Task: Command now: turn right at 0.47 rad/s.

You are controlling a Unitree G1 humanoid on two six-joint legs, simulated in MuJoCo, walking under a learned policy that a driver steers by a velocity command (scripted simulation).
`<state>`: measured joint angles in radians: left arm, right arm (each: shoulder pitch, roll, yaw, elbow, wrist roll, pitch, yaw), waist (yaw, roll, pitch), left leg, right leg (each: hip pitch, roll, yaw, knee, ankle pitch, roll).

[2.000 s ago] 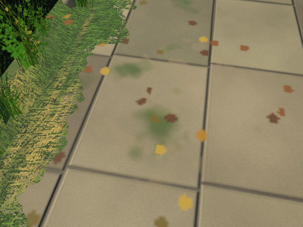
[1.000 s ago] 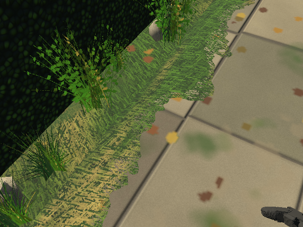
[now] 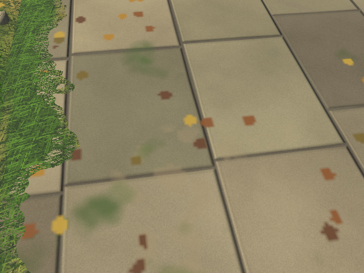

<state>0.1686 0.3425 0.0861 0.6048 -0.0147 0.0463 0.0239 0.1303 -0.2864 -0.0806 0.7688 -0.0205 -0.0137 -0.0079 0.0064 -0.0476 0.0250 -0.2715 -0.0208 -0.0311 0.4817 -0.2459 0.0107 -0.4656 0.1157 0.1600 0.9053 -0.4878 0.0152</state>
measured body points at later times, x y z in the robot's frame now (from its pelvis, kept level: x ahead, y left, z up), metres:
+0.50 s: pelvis +0.02 -0.03 +0.00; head +0.02 -0.04 +0.45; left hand +0.16 +0.22 -0.09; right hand +0.11 -0.32 -0.11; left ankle +0.00 +0.09 -0.70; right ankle -0.02 -0.15 -0.74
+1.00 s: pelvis +0.19 +0.01 +0.01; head +0.22 +0.03 +0.46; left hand +0.41 +0.24 -0.08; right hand +0.16 -0.26 -0.11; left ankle +0.09 +0.10 -0.74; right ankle +0.35 -0.18 -0.68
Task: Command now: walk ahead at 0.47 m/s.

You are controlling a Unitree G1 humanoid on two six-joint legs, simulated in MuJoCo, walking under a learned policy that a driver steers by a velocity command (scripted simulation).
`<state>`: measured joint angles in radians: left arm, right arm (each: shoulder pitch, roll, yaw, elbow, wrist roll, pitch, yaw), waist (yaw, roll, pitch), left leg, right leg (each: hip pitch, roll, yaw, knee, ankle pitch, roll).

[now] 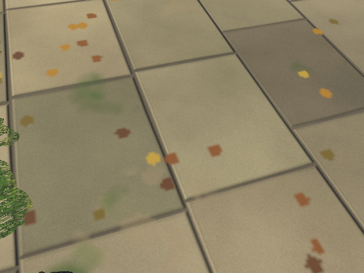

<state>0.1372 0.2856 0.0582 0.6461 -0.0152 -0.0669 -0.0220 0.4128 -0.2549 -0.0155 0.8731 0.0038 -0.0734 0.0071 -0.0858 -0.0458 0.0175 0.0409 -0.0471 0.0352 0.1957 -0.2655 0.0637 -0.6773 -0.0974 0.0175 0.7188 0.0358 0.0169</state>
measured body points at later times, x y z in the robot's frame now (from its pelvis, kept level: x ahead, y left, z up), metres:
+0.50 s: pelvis +0.30 -0.04 +0.00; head +0.32 -0.04 +0.45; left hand +0.33 +0.24 -0.12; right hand +0.48 -0.30 -0.10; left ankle +0.46 +0.14 -0.68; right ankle +0.26 -0.13 -0.75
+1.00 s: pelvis +0.58 +0.03 +0.00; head +0.61 +0.05 +0.45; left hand +0.75 +0.30 -0.09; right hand +0.64 -0.25 -0.11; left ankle +0.56 +0.11 -0.75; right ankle +0.73 -0.14 -0.69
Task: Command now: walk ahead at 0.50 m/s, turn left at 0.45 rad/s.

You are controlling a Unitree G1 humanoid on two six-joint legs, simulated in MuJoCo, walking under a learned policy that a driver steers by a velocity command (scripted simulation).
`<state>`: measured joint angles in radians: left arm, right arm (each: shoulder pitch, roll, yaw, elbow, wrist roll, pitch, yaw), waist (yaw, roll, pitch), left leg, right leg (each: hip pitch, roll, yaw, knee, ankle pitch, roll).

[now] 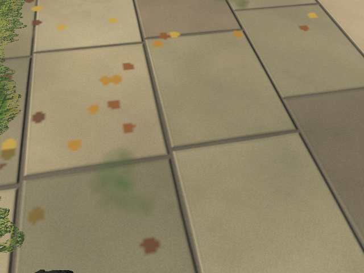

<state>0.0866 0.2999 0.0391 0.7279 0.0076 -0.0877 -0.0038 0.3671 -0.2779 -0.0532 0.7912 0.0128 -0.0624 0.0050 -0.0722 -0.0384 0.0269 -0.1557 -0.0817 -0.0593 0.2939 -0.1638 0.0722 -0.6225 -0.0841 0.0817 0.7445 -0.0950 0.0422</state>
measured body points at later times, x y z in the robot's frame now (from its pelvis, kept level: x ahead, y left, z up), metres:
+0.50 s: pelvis +0.26 -0.04 +0.00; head +0.29 -0.03 +0.44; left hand +0.21 +0.25 -0.12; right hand +0.50 -0.25 -0.10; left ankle +0.33 +0.15 -0.68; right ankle +0.24 -0.15 -0.75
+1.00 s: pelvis +0.49 +0.12 +0.00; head +0.51 +0.15 +0.45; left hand +0.51 +0.44 -0.10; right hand +0.71 -0.08 -0.10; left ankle +0.44 +0.17 -0.75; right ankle +0.72 +0.03 -0.68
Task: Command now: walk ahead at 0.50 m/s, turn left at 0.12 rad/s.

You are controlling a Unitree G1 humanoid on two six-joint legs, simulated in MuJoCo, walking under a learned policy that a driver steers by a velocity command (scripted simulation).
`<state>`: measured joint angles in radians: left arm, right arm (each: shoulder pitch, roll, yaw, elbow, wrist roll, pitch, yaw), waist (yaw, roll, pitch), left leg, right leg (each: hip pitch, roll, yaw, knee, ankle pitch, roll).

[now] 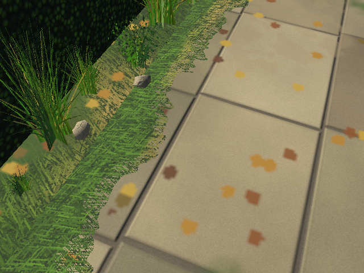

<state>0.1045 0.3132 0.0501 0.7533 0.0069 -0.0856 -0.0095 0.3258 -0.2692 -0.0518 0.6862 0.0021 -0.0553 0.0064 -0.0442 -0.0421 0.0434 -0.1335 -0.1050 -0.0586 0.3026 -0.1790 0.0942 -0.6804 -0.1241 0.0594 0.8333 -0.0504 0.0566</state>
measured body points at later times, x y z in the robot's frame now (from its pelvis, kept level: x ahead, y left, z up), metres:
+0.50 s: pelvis +0.29 -0.09 +0.00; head +0.32 -0.10 +0.45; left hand +0.42 +0.17 -0.11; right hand +0.42 -0.38 -0.09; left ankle +0.41 +0.07 -0.68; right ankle +0.28 -0.15 -0.75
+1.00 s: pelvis +0.57 -0.11 +0.00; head +0.60 -0.12 +0.45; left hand +0.85 +0.05 -0.10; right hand +0.49 -0.39 -0.11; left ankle +0.60 -0.01 -0.75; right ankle +0.55 -0.28 -0.67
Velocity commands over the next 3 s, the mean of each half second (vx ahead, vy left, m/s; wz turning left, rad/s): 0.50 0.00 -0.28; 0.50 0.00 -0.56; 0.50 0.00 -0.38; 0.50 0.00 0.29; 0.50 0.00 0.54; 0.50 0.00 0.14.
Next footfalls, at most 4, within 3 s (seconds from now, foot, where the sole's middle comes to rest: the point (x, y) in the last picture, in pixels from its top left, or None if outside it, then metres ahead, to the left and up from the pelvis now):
0.24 right None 0.32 -0.16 -0.78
0.74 left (180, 228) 0.64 -0.02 -0.78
1.24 right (270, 202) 0.74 -0.40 -0.78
1.80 left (258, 130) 1.13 -0.42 -0.78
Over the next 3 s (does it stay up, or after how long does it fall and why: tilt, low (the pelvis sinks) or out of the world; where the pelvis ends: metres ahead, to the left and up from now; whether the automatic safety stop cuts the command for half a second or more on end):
stays up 1.53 -0.60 0.00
